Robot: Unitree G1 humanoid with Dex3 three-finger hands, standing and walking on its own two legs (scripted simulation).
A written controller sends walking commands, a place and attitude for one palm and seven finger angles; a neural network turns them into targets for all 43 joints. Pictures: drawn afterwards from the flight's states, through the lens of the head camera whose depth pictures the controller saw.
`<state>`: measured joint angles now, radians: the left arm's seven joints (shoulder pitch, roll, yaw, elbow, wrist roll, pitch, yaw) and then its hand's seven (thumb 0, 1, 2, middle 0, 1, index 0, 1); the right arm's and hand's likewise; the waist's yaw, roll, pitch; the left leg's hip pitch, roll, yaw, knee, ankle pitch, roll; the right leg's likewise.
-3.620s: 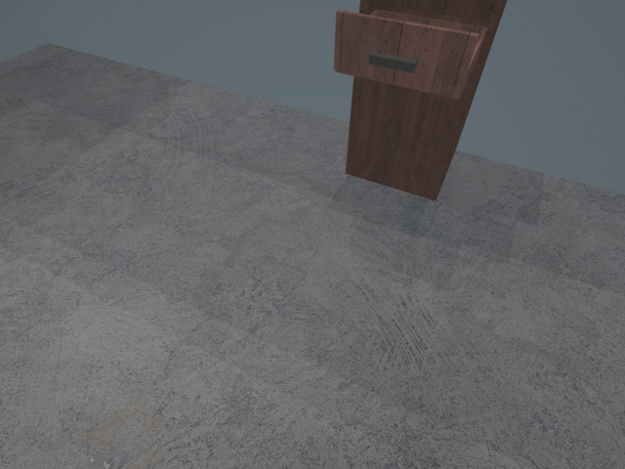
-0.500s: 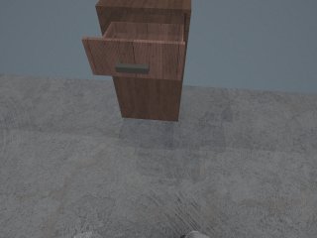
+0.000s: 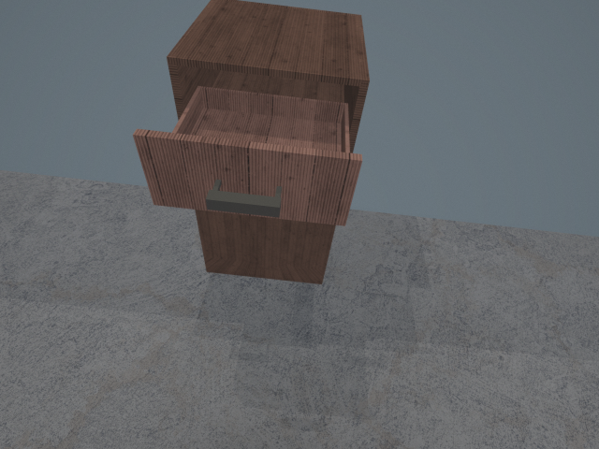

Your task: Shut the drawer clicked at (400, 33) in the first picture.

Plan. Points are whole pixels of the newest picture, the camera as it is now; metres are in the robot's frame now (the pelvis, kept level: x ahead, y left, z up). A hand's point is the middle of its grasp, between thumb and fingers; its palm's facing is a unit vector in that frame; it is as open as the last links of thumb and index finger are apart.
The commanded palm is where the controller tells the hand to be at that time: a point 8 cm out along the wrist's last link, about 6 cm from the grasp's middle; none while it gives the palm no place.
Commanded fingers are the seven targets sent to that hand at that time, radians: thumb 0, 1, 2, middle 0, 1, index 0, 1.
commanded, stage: take the last steps up to it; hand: left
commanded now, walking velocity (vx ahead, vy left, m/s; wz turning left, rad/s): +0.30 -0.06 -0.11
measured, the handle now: (246, 195) +0.56 +0.13 -0.02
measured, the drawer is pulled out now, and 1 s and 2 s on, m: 0.28 0.28 0.28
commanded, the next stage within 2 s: come to a stop and stand still in 0.44 s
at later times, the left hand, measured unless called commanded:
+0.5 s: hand (228, 391) +0.24 +0.12 -0.16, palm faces +0.02 -0.97 -0.23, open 7.2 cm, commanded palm none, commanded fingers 0.00 0.90 0.90 -0.20 -0.30 -0.20 -0.30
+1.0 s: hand (221, 402) +0.23 +0.13 -0.17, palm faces +0.02 -0.97 -0.26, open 7.4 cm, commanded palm none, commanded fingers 0.00 0.90 0.90 -0.20 -0.30 -0.20 -0.30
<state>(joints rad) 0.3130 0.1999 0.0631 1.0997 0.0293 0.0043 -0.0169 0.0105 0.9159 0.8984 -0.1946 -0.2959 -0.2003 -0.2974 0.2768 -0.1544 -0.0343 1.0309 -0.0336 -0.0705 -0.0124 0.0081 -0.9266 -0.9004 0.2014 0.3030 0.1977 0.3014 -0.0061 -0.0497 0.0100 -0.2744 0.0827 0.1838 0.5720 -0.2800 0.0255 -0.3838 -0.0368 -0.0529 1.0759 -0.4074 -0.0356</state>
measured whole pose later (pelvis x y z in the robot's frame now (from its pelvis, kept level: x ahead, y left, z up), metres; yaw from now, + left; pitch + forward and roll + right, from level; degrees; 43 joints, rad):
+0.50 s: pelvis +0.17 -0.06 +0.00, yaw -1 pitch +0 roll +0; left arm 0.20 0.15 0.05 1.04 0.02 -0.07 0.03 -0.01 0.95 0.90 -0.20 -0.30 -0.20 -0.30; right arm 0.31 -0.15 -0.05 1.13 -0.02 0.00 -0.01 0.01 -0.91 -0.90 0.20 0.30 0.20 0.30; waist -0.02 0.03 0.05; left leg -0.43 0.11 0.08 1.09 -0.40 -0.02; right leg -0.26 -0.03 -0.18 0.49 -0.23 -0.05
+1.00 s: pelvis +0.20 -0.06 +0.00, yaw -3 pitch +0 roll +0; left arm 0.25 0.18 0.05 1.02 0.02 0.04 0.04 0.01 0.91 0.90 -0.20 -0.30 -0.20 -0.30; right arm 0.07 -0.13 -0.04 1.00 -0.02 0.03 -0.03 0.00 -0.91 -0.90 0.21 0.30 0.20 0.30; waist 0.03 0.01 0.10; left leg -0.34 0.06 0.13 0.49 -0.14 0.02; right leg -0.33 -0.04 -0.02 0.84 -0.50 0.02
